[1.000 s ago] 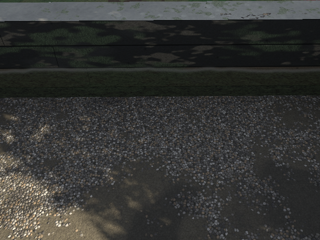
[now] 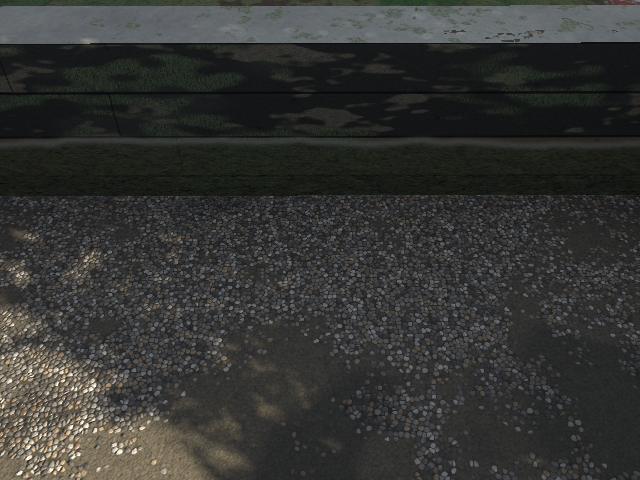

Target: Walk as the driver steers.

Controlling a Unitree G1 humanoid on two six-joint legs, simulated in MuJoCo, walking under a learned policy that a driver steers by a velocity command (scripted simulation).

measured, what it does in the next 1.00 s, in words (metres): stands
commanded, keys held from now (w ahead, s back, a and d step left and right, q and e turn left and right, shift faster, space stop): w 0.02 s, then no key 0.92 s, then w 0.06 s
